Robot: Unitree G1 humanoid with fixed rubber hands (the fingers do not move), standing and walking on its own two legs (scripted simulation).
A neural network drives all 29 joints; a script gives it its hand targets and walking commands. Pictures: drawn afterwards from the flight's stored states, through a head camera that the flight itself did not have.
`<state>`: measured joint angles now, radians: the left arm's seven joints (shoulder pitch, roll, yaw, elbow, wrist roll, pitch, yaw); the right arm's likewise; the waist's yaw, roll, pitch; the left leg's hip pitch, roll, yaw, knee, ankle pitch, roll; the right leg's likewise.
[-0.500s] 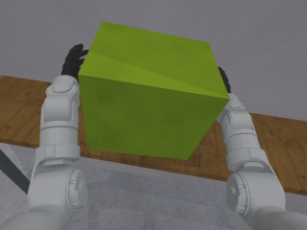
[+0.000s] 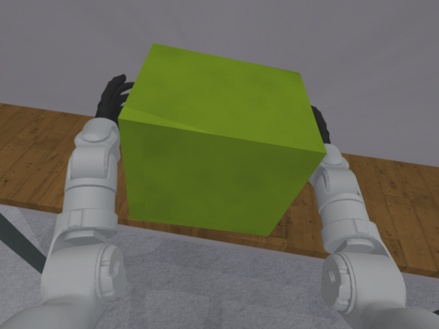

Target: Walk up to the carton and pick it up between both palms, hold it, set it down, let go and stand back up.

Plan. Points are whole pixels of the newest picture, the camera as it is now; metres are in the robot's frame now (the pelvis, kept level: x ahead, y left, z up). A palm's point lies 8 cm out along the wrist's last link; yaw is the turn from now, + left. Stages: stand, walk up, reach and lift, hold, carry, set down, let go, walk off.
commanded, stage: set down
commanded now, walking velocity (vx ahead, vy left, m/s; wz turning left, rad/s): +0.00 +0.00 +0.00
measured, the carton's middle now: (214, 146) +0.42 -0.02 +0.12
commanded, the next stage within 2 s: none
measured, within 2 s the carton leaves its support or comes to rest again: rests again in 0.88 s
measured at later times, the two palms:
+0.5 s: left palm (114, 125) +0.44 +0.17 +0.16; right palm (314, 151) +0.39 -0.21 +0.13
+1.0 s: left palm (110, 135) +0.43 +0.18 +0.14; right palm (309, 151) +0.39 -0.20 +0.12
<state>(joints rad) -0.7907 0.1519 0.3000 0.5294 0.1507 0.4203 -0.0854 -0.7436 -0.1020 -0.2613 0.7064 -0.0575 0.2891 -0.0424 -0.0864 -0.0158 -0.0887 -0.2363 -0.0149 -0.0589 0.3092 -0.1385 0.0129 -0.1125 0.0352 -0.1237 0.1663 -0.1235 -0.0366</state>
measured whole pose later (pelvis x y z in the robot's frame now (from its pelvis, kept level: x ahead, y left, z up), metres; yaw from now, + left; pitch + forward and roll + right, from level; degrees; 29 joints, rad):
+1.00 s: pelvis +0.00 +0.01 +0.00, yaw +1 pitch +6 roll -1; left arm -0.80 0.13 0.37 0.70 0.20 0.22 -0.12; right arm -0.75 -0.02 -0.46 0.71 -0.24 0.18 0.02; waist -0.09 -0.01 -0.07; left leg -0.27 -0.03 -0.07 0.28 -0.11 0.02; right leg -0.14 0.02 -0.14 0.16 -0.11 -0.03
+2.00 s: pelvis +0.00 +0.00 +0.00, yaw +0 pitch +8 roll +0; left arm -0.80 0.18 0.37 0.88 0.15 0.06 -0.13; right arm -0.74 -0.01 -0.44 0.76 -0.21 0.07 0.01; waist -0.05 0.00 -0.07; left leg -0.29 -0.02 -0.05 0.25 -0.10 0.01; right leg -0.21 0.02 -0.11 0.20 -0.13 -0.04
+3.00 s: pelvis -0.03 +0.02 -0.02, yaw -7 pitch +22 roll -2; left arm -0.99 0.45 -0.13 1.07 -0.42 0.06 0.00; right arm -1.01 -0.40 0.09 1.14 0.43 0.09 0.00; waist -0.02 0.01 -0.31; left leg -0.71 0.02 0.04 0.49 -0.16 0.03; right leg -0.64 0.05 -0.03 0.39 -0.13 -0.02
